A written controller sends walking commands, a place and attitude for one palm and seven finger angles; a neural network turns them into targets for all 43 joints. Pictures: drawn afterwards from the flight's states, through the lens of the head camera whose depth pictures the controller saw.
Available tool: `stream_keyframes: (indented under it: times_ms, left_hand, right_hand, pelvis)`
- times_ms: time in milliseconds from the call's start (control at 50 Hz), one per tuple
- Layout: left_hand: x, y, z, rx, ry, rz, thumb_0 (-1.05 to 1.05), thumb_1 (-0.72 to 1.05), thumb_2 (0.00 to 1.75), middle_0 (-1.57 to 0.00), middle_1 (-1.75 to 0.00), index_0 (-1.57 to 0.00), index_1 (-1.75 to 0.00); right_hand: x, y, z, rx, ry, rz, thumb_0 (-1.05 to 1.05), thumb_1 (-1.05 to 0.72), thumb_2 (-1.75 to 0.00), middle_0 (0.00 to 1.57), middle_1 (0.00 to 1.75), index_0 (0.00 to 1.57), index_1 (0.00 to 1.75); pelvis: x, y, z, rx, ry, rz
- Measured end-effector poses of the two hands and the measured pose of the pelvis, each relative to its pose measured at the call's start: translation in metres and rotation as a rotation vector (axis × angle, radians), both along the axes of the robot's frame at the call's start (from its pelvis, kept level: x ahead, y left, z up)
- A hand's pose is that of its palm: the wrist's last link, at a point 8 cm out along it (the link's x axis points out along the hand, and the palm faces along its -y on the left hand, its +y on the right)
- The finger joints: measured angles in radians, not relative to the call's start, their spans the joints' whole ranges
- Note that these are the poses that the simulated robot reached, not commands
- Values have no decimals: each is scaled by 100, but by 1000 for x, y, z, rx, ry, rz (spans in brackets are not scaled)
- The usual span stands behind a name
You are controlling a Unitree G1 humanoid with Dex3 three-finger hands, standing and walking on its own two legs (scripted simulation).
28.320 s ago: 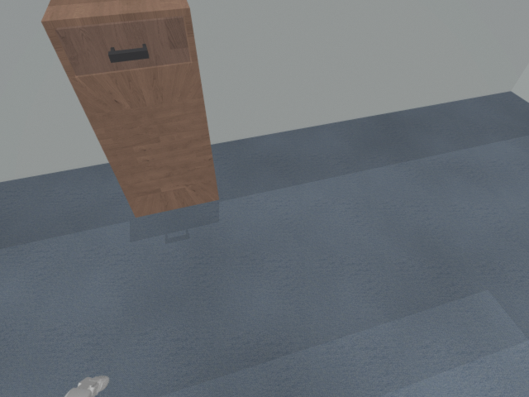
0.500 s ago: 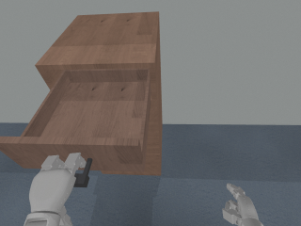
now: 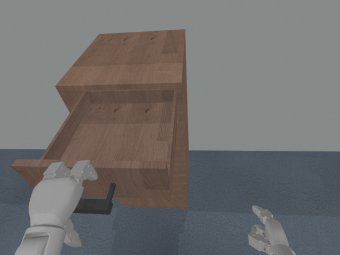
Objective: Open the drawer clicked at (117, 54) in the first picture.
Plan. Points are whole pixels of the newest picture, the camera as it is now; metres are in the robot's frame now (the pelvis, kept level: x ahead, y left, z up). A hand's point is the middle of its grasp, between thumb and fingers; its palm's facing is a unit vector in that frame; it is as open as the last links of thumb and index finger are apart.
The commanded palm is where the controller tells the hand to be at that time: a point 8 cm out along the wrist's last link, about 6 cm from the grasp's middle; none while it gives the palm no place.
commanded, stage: lift the hand off the handle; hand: left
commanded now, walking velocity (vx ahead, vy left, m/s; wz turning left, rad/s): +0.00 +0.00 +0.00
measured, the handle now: (90, 196) +0.22 +0.24 +0.04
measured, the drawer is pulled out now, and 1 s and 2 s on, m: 0.30 0.30 0.30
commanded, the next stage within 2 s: draw the hand back to the body in 0.84 s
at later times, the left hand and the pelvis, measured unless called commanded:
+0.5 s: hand (60, 179) +0.20 +0.24 +0.16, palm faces +0.16 -0.08 -0.98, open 13.8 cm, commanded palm +0.15 +0.24 +0.21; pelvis +0.00 +0.00 +0.01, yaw +0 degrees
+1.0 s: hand (62, 172) +0.20 +0.23 +0.18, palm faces +0.11 -0.07 -0.99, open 13.8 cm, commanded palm +0.15 +0.24 +0.24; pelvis -0.01 -0.01 +0.01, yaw +1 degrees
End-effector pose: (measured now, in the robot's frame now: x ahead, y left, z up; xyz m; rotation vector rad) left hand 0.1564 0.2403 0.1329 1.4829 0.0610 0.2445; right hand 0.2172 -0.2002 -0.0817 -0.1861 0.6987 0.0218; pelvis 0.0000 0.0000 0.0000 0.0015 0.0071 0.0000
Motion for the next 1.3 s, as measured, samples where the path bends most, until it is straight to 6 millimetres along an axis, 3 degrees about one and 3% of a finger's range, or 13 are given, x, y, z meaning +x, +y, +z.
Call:
stream_keyframes:
  times_ms: [180, 380, 460, 580, 800, 1020, 1160, 1300]
  left_hand:
    - [1, 2, 16, -23, 44, -8, 0, -49, 30, -35, -121, -43, -125]
    - [5, 2, 64, 0, -79, -23, 0, -49, 30, -33, -120, -36, -122]
    - [9, 1, 72, -8, -59, -16, 0, -49, 30, -32, -120, -34, -121]
    - [10, 0, 80, -4, -22, -25, 0, -49, 30, -32, -120, -33, -120]
    - [14, -9, 112, 32, -97, -64, 0, -49, 30, -32, -120, -32, -120]
    - [12, -13, 97, 11, 12, -77, 0, -49, 30, -32, -120, -32, -120]
    - [1, -2, 101, 28, -38, -67, 0, -49, 30, -32, -120, -33, -120]
    - [2, 6, 98, 25, -31, -38, 0, -49, 30, -32, -120, -32, -120]
  right_hand:
    - [8, 8, 13, -6, -14, 35, 1, -90, -89, 20, 30, 20, 29]
    - [11, 16, 19, 24, -18, 58, 1, -90, -89, 20, 30, 20, 29]
    - [10, 18, 20, 48, -16, 58, 1, -90, -89, 20, 30, 20, 29]
    - [8, 16, 21, 52, -18, 64, 1, -90, -89, 20, 30, 20, 29]
    - [6, 8, 20, 61, -28, 70, 1, -90, -89, 20, 30, 20, 29]
    - [-1, -2, 18, 63, -36, 66, 1, -90, -89, 20, 30, 20, 29]
    - [-6, -10, 14, 27, -27, 68, 1, -90, -89, 20, 30, 20, 29]
    - [-6, -9, 12, 23, -24, 62, 2, -90, -89, 20, 30, 20, 29]
  pelvis:
    - [0, 2, 7, -2, -34, 3]
    - [0, 4, 12, -5, -59, 7]
    - [-1, 4, 13, -1, -67, 4]
    - [-4, 2, 14, 1, -75, 4]
    - [-9, -5, 14, 3, -82, 13]
    - [-12, -13, 13, 6, -73, 11]
    - [-12, -16, 11, 0, -77, 25]
    - [-13, -14, 11, 0, -70, 29]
